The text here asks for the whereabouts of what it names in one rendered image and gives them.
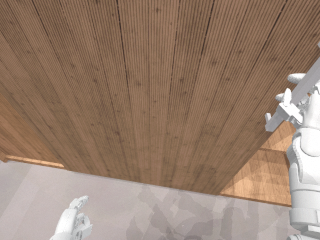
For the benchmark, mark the handle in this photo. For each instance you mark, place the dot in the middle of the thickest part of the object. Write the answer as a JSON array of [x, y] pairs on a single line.
[[302, 88]]

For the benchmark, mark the right robot hand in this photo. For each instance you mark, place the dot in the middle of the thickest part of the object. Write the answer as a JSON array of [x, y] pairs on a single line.
[[308, 107]]

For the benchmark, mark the wardrobe door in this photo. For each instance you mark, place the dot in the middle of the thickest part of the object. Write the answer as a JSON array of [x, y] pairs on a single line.
[[18, 139], [171, 93]]

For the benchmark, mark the robot right forearm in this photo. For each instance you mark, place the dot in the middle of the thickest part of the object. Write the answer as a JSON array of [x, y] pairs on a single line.
[[304, 182]]

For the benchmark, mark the left robot hand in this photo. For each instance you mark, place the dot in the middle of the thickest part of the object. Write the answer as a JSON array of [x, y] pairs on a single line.
[[70, 220]]

